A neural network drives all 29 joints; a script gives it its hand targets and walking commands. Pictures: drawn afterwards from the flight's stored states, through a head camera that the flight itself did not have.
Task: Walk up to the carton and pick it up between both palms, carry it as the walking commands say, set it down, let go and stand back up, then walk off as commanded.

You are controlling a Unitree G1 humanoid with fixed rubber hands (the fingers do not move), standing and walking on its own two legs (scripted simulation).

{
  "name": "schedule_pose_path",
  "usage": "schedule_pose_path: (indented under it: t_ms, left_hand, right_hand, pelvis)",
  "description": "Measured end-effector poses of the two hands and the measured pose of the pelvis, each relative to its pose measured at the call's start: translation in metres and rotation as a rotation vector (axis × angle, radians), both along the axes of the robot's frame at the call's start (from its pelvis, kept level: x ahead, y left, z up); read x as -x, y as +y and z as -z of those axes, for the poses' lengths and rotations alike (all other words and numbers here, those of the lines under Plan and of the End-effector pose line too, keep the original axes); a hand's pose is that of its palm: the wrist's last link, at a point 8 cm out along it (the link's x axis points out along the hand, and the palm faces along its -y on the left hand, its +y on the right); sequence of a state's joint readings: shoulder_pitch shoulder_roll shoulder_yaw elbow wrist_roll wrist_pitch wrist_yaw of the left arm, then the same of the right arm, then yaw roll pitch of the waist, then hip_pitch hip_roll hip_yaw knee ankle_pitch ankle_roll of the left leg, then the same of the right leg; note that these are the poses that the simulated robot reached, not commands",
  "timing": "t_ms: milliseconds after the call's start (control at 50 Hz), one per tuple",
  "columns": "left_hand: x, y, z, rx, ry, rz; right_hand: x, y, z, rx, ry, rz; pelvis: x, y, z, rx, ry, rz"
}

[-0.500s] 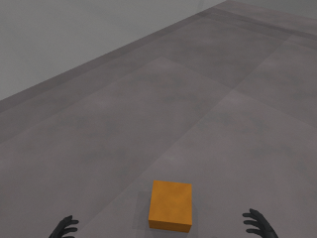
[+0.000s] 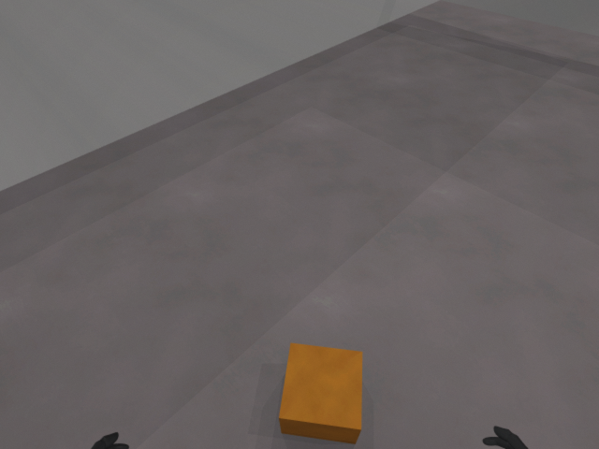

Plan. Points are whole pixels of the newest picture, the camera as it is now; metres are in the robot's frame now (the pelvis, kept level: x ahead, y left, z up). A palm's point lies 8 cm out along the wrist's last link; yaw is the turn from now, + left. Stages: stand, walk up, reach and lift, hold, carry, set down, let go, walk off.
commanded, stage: stand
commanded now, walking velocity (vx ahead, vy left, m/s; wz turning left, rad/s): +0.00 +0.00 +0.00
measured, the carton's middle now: (322, 392) +0.44 -0.05 -0.70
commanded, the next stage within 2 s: walk off in 1.20 s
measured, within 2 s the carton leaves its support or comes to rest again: neither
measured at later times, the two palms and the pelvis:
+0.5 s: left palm out of the picture +0.08 +0.31 -0.09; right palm out of the picture +0.08 -0.30 -0.10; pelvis -0.02 +0.00 +0.00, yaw +0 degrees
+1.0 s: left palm out of the picture +0.07 +0.32 -0.10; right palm out of the picture +0.07 -0.30 -0.10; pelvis -0.02 +0.01 +0.01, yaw +0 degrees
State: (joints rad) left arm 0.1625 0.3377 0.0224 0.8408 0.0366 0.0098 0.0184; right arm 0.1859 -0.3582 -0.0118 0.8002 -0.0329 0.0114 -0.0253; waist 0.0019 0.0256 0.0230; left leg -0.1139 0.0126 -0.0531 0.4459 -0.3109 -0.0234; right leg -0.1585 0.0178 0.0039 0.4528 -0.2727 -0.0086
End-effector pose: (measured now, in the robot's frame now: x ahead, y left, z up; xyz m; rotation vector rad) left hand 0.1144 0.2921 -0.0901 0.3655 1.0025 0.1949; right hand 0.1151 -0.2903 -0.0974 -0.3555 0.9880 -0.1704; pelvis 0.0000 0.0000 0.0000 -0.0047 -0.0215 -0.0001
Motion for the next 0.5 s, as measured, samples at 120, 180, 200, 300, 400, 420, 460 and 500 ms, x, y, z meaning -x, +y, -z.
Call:
schedule_pose_path:
  t_ms: [120, 180, 200, 300, 400, 420, 460, 500]
  left_hand:
    - [0.007, 0.004, 0.001, -0.004, 0.019, -0.010]
    - [0.011, 0.006, 0.001, -0.006, 0.028, -0.015]
    - [0.012, 0.007, 0.001, -0.007, 0.031, -0.017]
    - [0.019, 0.010, 0.001, -0.009, 0.046, -0.024]
    - [0.026, 0.013, 0.002, -0.010, 0.062, -0.029]
    - [0.027, 0.014, 0.002, -0.010, 0.065, -0.030]
    - [0.030, 0.015, 0.002, -0.010, 0.071, -0.032]
    - [0.032, 0.016, 0.003, -0.011, 0.077, -0.034]
  right_hand:
    - [0.007, -0.004, 0.000, 0.008, 0.020, 0.004]
    - [0.011, -0.005, 0.001, 0.012, 0.030, 0.006]
    - [0.013, -0.005, 0.001, 0.013, 0.033, 0.007]
    - [0.020, -0.007, 0.001, 0.017, 0.051, 0.012]
    - [0.028, -0.009, 0.002, 0.019, 0.067, 0.017]
    - [0.029, -0.009, 0.002, 0.020, 0.070, 0.018]
    - [0.032, -0.009, 0.002, 0.021, 0.076, 0.020]
    - [0.034, -0.010, 0.002, 0.022, 0.081, 0.022]
  pelvis:
    - [0.003, 0.000, -0.001, 0.000, -0.005, 0.000]
    - [0.005, 0.000, -0.002, -0.001, -0.008, 0.000]
    - [0.005, 0.000, -0.002, -0.001, -0.009, 0.000]
    - [0.009, 0.001, -0.003, -0.001, -0.012, 0.001]
    - [0.012, 0.002, -0.004, -0.002, -0.015, 0.002]
    - [0.013, 0.002, -0.004, -0.002, -0.016, 0.002]
    - [0.014, 0.002, -0.005, -0.002, -0.017, 0.002]
    - [0.015, 0.002, -0.005, -0.002, -0.018, 0.003]
